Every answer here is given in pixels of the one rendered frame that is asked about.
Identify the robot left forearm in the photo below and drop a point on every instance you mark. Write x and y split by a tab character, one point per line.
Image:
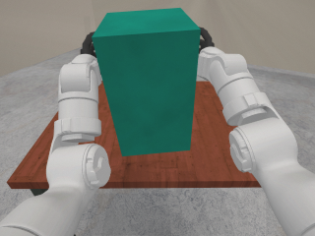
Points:
78	101

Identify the table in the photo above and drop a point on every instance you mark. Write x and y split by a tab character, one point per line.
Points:
208	163

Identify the robot left hand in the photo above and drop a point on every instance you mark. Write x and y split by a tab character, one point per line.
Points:
88	46

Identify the robot right upper arm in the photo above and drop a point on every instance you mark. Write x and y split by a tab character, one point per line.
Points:
267	149

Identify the robot right forearm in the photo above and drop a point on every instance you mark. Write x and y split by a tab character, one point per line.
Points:
239	95

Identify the carton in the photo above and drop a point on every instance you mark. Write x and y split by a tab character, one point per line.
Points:
148	61

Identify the robot left upper arm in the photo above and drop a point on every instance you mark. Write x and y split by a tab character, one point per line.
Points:
74	174

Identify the robot right hand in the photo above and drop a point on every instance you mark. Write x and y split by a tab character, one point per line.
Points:
206	41

